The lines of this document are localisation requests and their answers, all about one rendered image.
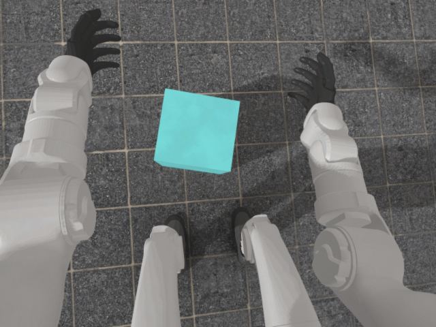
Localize robot right hand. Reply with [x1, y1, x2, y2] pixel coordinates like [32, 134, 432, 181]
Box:
[287, 52, 336, 114]

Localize left robot forearm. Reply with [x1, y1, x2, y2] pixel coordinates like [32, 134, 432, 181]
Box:
[0, 55, 93, 184]

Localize left robot foot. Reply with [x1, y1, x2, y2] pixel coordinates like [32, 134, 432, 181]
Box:
[165, 215, 187, 275]

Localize left robot upper arm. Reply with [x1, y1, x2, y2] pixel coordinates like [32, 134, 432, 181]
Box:
[0, 175, 96, 327]

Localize carton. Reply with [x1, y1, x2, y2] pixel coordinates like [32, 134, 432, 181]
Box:
[154, 89, 240, 174]

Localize robot left hand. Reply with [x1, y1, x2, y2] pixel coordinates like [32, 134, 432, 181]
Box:
[65, 9, 121, 77]

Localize right robot upper arm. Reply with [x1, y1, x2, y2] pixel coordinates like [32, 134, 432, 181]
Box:
[312, 225, 436, 327]

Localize right robot forearm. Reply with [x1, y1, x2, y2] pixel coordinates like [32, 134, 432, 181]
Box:
[300, 102, 404, 263]

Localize robot right thigh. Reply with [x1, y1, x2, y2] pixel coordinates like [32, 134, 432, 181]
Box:
[242, 221, 321, 327]

